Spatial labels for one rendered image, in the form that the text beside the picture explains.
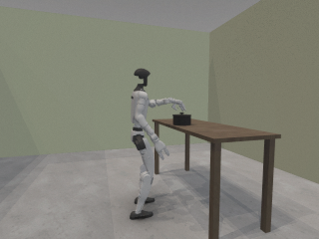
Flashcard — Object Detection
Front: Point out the pot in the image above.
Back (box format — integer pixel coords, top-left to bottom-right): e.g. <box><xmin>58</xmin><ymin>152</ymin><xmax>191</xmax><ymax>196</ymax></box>
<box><xmin>172</xmin><ymin>116</ymin><xmax>191</xmax><ymax>126</ymax></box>

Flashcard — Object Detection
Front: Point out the robot right forearm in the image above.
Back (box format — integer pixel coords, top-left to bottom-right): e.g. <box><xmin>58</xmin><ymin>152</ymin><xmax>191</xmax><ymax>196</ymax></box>
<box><xmin>137</xmin><ymin>115</ymin><xmax>159</xmax><ymax>143</ymax></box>

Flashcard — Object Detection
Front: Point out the left robot foot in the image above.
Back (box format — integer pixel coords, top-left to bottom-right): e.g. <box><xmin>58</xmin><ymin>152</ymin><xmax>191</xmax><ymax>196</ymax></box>
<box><xmin>134</xmin><ymin>197</ymin><xmax>155</xmax><ymax>204</ymax></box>

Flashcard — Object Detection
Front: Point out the right robot foot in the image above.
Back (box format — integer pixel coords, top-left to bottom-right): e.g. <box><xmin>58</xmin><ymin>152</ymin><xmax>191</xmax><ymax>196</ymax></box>
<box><xmin>130</xmin><ymin>210</ymin><xmax>154</xmax><ymax>220</ymax></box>

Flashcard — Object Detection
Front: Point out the robot left forearm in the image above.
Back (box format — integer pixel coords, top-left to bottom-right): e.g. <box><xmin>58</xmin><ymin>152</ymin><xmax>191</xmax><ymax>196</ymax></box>
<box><xmin>155</xmin><ymin>98</ymin><xmax>174</xmax><ymax>106</ymax></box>

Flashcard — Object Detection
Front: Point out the robot left hand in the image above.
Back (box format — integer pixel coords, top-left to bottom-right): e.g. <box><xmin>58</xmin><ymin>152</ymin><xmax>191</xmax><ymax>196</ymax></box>
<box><xmin>171</xmin><ymin>100</ymin><xmax>186</xmax><ymax>111</ymax></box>

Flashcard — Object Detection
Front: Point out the robot foot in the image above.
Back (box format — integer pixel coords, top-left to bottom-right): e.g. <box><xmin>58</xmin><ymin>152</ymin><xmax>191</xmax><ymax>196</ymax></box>
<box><xmin>134</xmin><ymin>197</ymin><xmax>155</xmax><ymax>204</ymax></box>
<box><xmin>130</xmin><ymin>210</ymin><xmax>154</xmax><ymax>220</ymax></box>

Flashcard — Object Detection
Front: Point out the robot right upper arm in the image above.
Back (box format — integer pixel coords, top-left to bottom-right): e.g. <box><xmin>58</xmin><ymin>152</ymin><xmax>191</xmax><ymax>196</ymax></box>
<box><xmin>135</xmin><ymin>91</ymin><xmax>148</xmax><ymax>122</ymax></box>

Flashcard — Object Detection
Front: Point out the table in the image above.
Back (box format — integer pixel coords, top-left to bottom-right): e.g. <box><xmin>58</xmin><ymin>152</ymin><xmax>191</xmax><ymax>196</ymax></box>
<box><xmin>152</xmin><ymin>119</ymin><xmax>281</xmax><ymax>239</ymax></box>

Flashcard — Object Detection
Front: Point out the robot left upper arm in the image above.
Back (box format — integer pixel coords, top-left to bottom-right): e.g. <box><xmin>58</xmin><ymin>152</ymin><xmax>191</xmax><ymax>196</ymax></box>
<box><xmin>149</xmin><ymin>99</ymin><xmax>157</xmax><ymax>108</ymax></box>

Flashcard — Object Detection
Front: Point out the robot right hand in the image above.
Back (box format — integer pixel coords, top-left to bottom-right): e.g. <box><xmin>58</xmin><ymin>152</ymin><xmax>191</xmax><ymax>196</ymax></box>
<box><xmin>154</xmin><ymin>140</ymin><xmax>169</xmax><ymax>160</ymax></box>

